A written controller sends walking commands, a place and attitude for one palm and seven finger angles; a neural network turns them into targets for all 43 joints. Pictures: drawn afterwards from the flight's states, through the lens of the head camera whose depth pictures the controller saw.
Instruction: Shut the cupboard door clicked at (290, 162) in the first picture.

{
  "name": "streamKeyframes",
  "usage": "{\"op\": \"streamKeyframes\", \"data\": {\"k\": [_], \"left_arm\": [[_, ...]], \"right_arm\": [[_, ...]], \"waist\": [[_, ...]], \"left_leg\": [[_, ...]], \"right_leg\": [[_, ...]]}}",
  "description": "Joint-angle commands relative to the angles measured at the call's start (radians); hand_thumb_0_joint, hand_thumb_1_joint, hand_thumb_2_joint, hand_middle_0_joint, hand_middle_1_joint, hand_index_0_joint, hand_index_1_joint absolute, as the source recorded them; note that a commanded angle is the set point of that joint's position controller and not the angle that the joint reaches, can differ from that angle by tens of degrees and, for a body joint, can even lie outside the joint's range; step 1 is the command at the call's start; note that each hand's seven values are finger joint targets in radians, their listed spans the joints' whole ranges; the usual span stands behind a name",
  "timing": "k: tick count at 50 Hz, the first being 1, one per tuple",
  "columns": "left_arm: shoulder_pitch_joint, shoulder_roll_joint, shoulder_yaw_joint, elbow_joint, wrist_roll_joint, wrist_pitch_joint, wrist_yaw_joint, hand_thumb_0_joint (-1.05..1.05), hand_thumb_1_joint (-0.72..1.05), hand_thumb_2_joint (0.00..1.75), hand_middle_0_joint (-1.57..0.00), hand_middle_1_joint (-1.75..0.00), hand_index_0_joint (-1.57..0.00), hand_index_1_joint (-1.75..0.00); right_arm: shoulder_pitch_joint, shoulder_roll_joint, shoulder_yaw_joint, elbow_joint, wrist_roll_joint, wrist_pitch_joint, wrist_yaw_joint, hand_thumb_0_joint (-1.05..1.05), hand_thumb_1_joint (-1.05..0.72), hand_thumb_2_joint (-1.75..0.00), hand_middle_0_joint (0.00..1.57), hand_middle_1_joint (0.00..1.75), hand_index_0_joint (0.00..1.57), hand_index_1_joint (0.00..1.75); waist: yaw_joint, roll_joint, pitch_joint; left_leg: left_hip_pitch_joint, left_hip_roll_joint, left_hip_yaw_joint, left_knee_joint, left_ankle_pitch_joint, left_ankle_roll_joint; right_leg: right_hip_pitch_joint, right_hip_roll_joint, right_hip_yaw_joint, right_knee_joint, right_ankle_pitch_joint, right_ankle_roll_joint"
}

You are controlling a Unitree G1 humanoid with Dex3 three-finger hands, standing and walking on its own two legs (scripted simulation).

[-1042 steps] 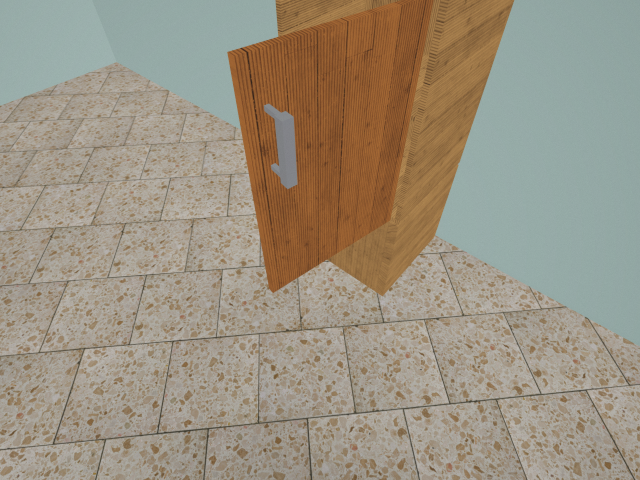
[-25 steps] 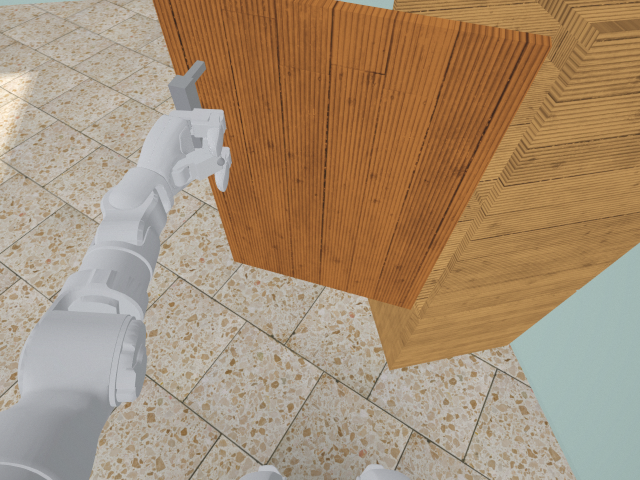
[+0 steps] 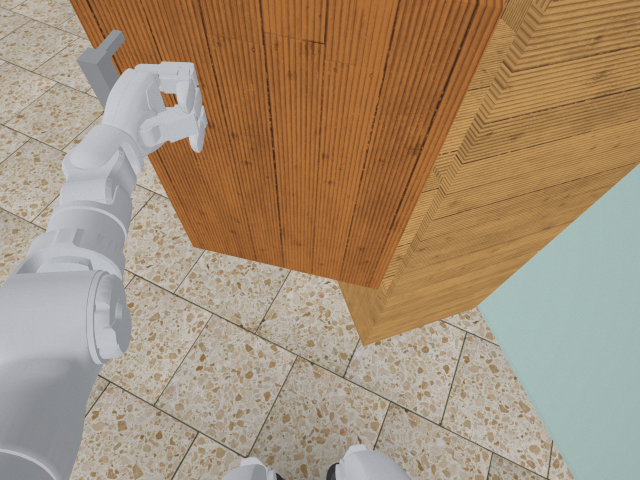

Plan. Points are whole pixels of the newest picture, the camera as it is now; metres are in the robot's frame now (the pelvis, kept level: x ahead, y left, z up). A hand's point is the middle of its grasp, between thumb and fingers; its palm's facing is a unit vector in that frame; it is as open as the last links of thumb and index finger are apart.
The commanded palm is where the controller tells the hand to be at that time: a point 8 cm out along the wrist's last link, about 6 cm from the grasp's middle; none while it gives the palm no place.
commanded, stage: push the door shut along its arc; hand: left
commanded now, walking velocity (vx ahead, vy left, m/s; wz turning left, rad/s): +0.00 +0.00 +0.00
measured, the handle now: (127, 96) +0.56 +0.17 +0.13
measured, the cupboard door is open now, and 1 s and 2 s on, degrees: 58 48 48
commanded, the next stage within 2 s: pull the fist back off the door in 0.30 s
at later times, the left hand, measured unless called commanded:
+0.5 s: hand (223, 96) +0.54 +0.06 +0.14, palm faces -0.21 -0.97 +0.09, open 3.4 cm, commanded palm +0.54 +0.09 +0.13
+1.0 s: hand (241, 128) +0.49 +0.04 +0.13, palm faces +0.02 -1.00 -0.03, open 3.1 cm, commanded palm +0.45 +0.09 +0.13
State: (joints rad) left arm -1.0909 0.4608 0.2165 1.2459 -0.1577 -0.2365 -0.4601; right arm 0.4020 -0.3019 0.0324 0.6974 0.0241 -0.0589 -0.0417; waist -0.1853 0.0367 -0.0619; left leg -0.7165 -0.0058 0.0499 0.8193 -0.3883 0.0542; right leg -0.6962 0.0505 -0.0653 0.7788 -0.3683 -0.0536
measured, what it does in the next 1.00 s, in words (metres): stands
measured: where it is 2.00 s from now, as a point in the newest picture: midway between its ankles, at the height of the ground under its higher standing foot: outside the picture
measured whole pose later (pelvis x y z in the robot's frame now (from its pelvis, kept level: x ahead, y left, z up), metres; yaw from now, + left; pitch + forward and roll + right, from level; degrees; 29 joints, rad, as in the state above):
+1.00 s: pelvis +0.01 -0.03 +0.01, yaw -1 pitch +13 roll +1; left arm -0.86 0.18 0.22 1.05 -0.06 -0.31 0.09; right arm 0.45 -0.27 -0.01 0.68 0.00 -0.01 0.06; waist -0.12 0.05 -0.10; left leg -0.57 0.02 0.06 0.71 -0.36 0.01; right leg -0.58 0.08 -0.04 0.70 -0.35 -0.09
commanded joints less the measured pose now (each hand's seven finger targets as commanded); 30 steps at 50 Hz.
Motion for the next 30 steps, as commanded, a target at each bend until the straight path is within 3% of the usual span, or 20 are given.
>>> {"op": "streamKeyframes", "data": {"k": [1, 3, 4, 7, 9, 11, 12, 13, 16, 17, 18, 20, 21, 22, 23, 24, 26, 28, 29, 30], "left_arm": [[-0.593, 0.135, -0.021, -0.25, -0.031, -0.052, -0.015, 0.0, 0.9, 0.9, -1.3, -1.5, -1.3, -1.5], [-0.647, 0.062, -0.076, -0.267, -0.047, -0.051, -0.023, 0.0, 0.9, 0.9, -1.3, -1.5, -1.3, -1.5], [-0.649, 0.084, -0.06, -0.239, -0.044, -0.04, -0.018, 0.0, 0.9, 0.9, -1.3, -1.5, -1.3, -1.5], [-0.678, 0.079, -0.065, -0.188, -0.051, -0.016, -0.019, 0.0, 0.9, 0.9, -1.3, -1.5, -1.3, -1.5], [-0.717, 0.05, -0.093, -0.206, -0.05, -0.022, -0.021, 0.0, 0.9, 0.9, -1.3, -1.5, -1.3, -1.5], [-0.731, 0.044, -0.097, -0.188, -0.052, -0.017, -0.021, 0.0, 0.9, 0.9, -1.3, -1.5, -1.3, -1.5], [-0.754, 0.049, -0.095, -0.209, -0.052, -0.023, -0.023, 0.0, 0.9, 0.9, -1.3, -1.5, -1.3, -1.5], [-0.765, 0.017, -0.112, -0.219, -0.055, -0.032, -0.024, 0.0, 0.9, 0.9, -1.3, -1.5, -1.3, -1.5], [-0.773, -0.038, -0.153, -0.175, -0.05, -0.013, -0.021, 0.0, 0.9, 0.9, -1.3, -1.5, -1.3, -1.5], [-0.785, -0.02, -0.135, -0.172, -0.054, -0.009, -0.02, 0.0, 0.9, 0.9, -1.3, -1.5, -1.3, -1.5], [-0.797, 0.007, -0.117, -0.184, -0.056, -0.015, -0.02, 0.0, 0.9, 0.9, -1.3, -1.5, -1.3, -1.5], [-0.819, -0.027, -0.143, -0.186, -0.047, -0.013, -0.021, 0.0, 0.9, 0.9, -1.3, -1.5, -1.3, -1.5], [-0.834, 0.028, 0.07, -0.143, -0.107, 0.023, 0.191, 0.0, 0.9, 0.9, -1.3, -1.5, -1.3, -1.5], [-0.815, -0.035, 0.029, -0.145, -0.073, 0.033, 0.302, 0.0, 0.9, 0.9, -1.3, -1.5, -1.3, -1.5], [-0.798, -0.073, 0.046, -0.142, -0.056, 0.023, 0.395, 0.0, 0.9, 0.9, -1.3, -1.5, -1.3, -1.5], [-0.774, -0.098, 0.044, -0.136, -0.021, 0.008, 0.479, 0.0, 0.9, 0.9, -1.3, -1.5, -1.3, -1.5], [-0.75, -0.09, 0.063, -0.198, 0.071, -0.063, 0.637, 0.0, 0.9, 0.9, -1.3, -1.5, -1.3, -1.5], [-0.701, -0.068, 0.03, -0.193, 0.177, -0.127, 0.687, 0.0, 0.9, 0.9, -1.3, -1.5, -1.3, -1.5], [-0.674, -0.072, 0.002, -0.187, 0.212, -0.143, 0.681, 0.0, 0.9, 0.9, -1.3, -1.5, -1.3, -1.5], [-0.659, -0.035, 0.025, -0.185, 0.222, -0.147, 0.67, 0.0, 0.9, 0.9, -1.3, -1.5, -1.3, -1.5]], "right_arm": [[0.112, -0.178, -0.071, -0.047, 0.003, -0.027, -0.02, 0.0, -0.9, -0.9, 0.2, 0.3, 0.2, 0.3], [0.113, -0.175, -0.072, -0.033, 0.005, -0.036, -0.025, 0.0, -0.9, -0.9, 0.2, 0.3, 0.2, 0.3], [0.114, -0.179, -0.073, -0.015, 0.001, -0.034, -0.026, 0.0, -0.9, -0.9, 0.2, 0.3, 0.2, 0.3], [0.118, -0.186, -0.069, 0.006, -0.002, -0.042, -0.032, 0.0, -0.9, -0.9, 0.2, 0.3, 0.2, 0.3], [0.106, -0.183, -0.066, 0.014, -0.003, -0.051, -0.034, 0.0, -0.9, -0.9, 0.2, 0.3, 0.2, 0.3], [0.107, -0.185, -0.066, 0.031, -0.007, -0.058, -0.036, 0.0, -0.9, -0.9, 0.2, 0.3, 0.2, 0.3], [0.113, -0.188, -0.069, 0.031, -0.008, -0.066, -0.034, 0.0, -0.9, -0.9, 0.2, 0.3, 0.2, 0.3], [0.112, -0.186, -0.068, 0.035, -0.007, -0.073, -0.035, 0.0, -0.9, -0.9, 0.2, 0.3, 0.2, 0.3], [0.096, -0.185, -0.067, 0.052, -0.01, -0.075, -0.035, 0.0, -0.9, -0.9, 0.2, 0.3, 0.2, 0.3], [0.103, -0.19, -0.068, 0.054, -0.011, -0.079, -0.036, 0.0, -0.9, -0.9, 0.2, 0.3, 0.2, 0.3], [0.112, -0.193, -0.067, 0.057, -0.009, -0.084, -0.038, 0.0, -0.9, -0.9, 0.2, 0.3, 0.2, 0.3], [0.105, -0.189, -0.068, 0.062, -0.01, -0.086, -0.036, 0.0, -0.9, -0.9, 0.2, 0.3, 0.2, 0.3], [0.128, -0.141, -0.056, 0.027, -0.002, -0.086, -0.014, 0.0, -0.9, -0.9, 0.2, 0.3, 0.2, 0.3], [0.146, -0.136, -0.056, 0.023, -0.012, -0.088, 0.011, 0.0, -0.9, -0.9, 0.2, 0.3, 0.2, 0.3], [0.163, -0.131, -0.063, 0.017, -0.024, -0.093, 0.03, 0.0, -0.9, -0.9, 0.2, 0.3, 0.2, 0.3], [0.173, -0.126, -0.068, 0.019, -0.04, -0.089, 0.05, 0.0, -0.9, -0.9, 0.2, 0.3, 0.2, 0.3], [0.192, -0.121, -0.076, 0.008, -0.076, -0.083, 0.091, 0.0, -0.9, -0.9, 0.2, 0.3, 0.2, 0.3], [0.217, -0.126, -0.083, -0.001, -0.094, -0.066, 0.121, 0.0, -0.9, -0.9, 0.2, 0.3, 0.2, 0.3], [0.217, -0.127, -0.088, -0.006, -0.094, -0.053, 0.13, 0.0, -0.9, -0.9, 0.2, 0.3, 0.2, 0.3], [0.222, -0.133, -0.091, -0.013, -0.091, -0.04, 0.133, 0.0, -0.9, -0.9, 0.2, 0.3, 0.2, 0.3]], "waist": [[-0.04, 0.045, -0.493], [-0.063, 0.068, -0.492], [-0.059, 0.066, -0.475], [-0.08, 0.005, -0.431], [-0.082, 0.048, -0.455], [-0.091, 0.051, -0.447], [-0.09, 0.067, -0.479], [-0.093, 0.082, -0.503], [-0.104, 0.061, -0.468], [-0.111, 0.045, -0.467], [-0.109, 0.053, -0.489], [-0.113, 0.063, -0.514], [-0.072, 0.087, -0.491], [-0.077, 0.094, -0.515], [-0.08, 0.036, -0.527], [-0.078, 0.035, -0.534], [-0.055, 0.049, -0.579], [-0.05, 0.057, -0.605], [-0.048, 0.069, -0.604], [-0.04, 0.053, -0.612]], "left_leg": [[0.397, 0.001, -0.117, -0.033, 0.399, -0.003], [0.442, -0.001, -0.119, -0.023, 0.424, 0.001], [0.445, 0.003, -0.125, -0.022, 0.415, -0.003], [0.38, 0.0, -0.124, -0.023, 0.352, 0.003], [0.405, -0.004, -0.125, -0.017, 0.358, 0.003], [0.396, -0.002, -0.127, -0.009, 0.344, 0.004], [0.416, -0.002, -0.132, -0.005, 0.361, 0.003], [0.443, -0.005, -0.133, 0.006, 0.397, 0.006], [0.436, -0.001, -0.14, 0.013, 0.367, 0.004], [0.423, 0.0, -0.139, 0.014, 0.348, 0.006], [0.418, -0.005, -0.134, 0.021, 0.367, 0.009], [0.434, -0.003, -0.139, 0.031, 0.382, 0.008], [0.33, 0.016, -0.152, 0.023, 0.351, -0.019], [0.329, 0.017, -0.159, 0.005, 0.35, -0.027], [0.324, 0.011, -0.163, 0.01, 0.369, -0.025], [0.317, 0.014, -0.157, 0.018, 0.387, -0.029], [0.299, 0.01, -0.141, 0.044, 0.42, -0.033], [0.299, 0.001, -0.135, 0.051, 0.47, -0.031], [0.311, 0.0, -0.126, 0.047, 0.47, -0.03], [0.306, -0.004, -0.117, 0.037, 0.45, -0.026]], "right_leg": [[0.086, -0.006, 0.059, -0.082, 0.381, 0.03], [0.029, -0.003, 0.047, -0.079, 0.369, 0.029], [0.016, -0.001, 0.045, -0.084, 0.354, 0.029], [0.013, -0.004, 0.05, -0.092, 0.323, 0.035], [-0.007, -0.004, 0.045, -0.083, 0.311, 0.031], [-0.025, -0.006, 0.042, -0.08, 0.296, 0.03], [-0.034, -0.006, 0.042, -0.071, 0.302, 0.03], [-0.052, -0.002, 0.034, -0.056, 0.314, 0.024], [-0.104, -0.002, 0.029, -0.058, 0.272, 0.029], [-0.105, -0.004, 0.031, -0.058, 0.266, 0.033], [-0.088, -0.004, 0.031, -0.049, 0.284, 0.028], [-0.108, -0.003, 0.031, -0.037, 0.293, 0.03], [-0.059, -0.015, 0.051, -0.058, 0.278, 0.029], [-0.04, -0.014, 0.05, -0.047, 0.281, 0.036], [-0.031, -0.009, 0.042, -0.041, 0.296, 0.041], [-0.034, -0.011, 0.042, -0.033, 0.313, 0.045], [-0.027, -0.012, 0.04, -0.008, 0.341, 0.048], [-0.006, -0.01, 0.042, 0.014, 0.385, 0.044], [0.001, -0.01, 0.049, 0.008, 0.397, 0.043], [0.04, -0.009, 0.055, -0.002, 0.411, 0.043]]}}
